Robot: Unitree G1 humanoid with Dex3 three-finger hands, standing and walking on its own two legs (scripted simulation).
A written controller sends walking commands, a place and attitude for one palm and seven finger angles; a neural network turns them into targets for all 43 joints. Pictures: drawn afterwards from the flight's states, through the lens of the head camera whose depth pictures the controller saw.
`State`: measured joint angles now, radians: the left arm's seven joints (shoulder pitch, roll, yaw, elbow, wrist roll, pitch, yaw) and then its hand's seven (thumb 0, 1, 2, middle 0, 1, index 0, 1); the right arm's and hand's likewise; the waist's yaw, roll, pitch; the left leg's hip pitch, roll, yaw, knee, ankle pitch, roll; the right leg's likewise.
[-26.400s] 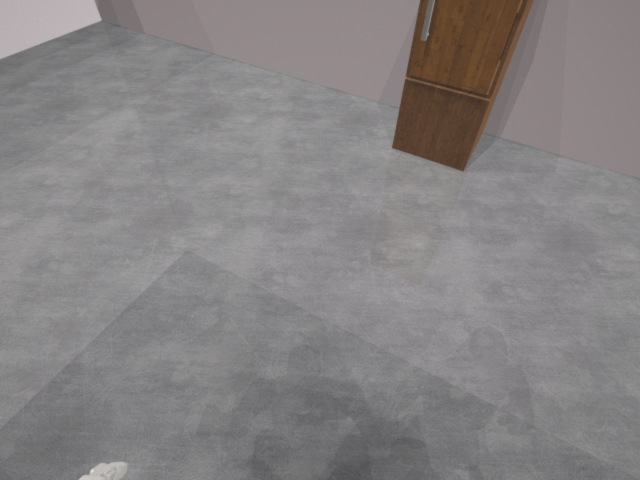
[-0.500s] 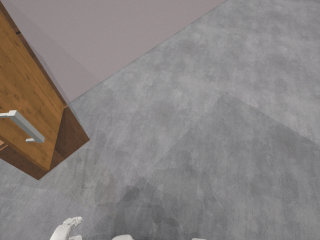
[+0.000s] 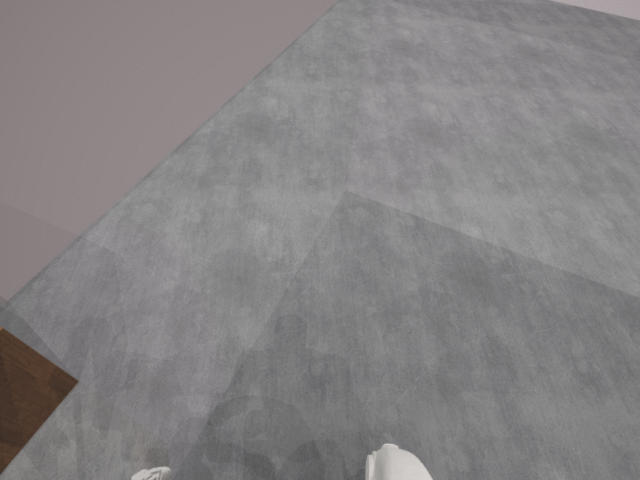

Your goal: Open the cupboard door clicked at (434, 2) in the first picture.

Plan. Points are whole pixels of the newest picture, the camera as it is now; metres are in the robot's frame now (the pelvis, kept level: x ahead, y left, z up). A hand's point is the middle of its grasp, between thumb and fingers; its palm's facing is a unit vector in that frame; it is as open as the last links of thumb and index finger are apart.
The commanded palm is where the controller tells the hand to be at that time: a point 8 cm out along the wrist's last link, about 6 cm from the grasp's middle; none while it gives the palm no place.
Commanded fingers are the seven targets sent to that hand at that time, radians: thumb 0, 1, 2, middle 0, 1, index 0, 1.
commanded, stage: walk to a spot facing it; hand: left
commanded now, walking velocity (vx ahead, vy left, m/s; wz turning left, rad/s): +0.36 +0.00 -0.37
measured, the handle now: out of the picture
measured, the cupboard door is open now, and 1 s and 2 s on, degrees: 48 48 48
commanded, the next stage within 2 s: turn to face it in 1.30 s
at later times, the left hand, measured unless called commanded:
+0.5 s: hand (247, 391) +0.26 +0.13 -0.18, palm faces -0.07 -0.98 -0.20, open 7.2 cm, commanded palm none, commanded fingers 0.00 0.90 0.90 -0.20 -0.30 -0.20 -0.30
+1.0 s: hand (299, 231) +0.59 +0.07 -0.17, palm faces -0.24 -0.95 -0.20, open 7.3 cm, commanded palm none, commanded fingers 0.00 0.90 0.90 -0.20 -0.30 -0.20 -0.30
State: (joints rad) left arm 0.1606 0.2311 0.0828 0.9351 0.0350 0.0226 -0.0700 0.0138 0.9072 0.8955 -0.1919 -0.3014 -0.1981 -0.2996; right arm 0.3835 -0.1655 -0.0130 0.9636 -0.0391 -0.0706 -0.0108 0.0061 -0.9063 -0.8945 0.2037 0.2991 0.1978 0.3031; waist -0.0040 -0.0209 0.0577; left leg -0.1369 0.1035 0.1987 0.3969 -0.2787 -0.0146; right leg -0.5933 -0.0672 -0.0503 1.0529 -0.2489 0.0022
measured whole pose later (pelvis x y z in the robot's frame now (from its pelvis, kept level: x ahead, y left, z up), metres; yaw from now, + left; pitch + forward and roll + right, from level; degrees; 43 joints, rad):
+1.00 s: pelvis +0.45 -0.10 -0.01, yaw -13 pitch +1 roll +1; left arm 0.12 0.21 0.07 1.01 0.03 -0.01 -0.04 0.01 0.92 0.90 -0.19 -0.30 -0.20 -0.30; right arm 0.42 -0.18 -0.04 1.10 -0.04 -0.06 0.00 0.00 -0.93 -0.89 0.20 0.30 0.20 0.30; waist -0.03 -0.01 0.07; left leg -0.03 0.07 0.21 0.36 -0.33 -0.03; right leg -0.49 -0.09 -0.10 0.66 -0.18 -0.01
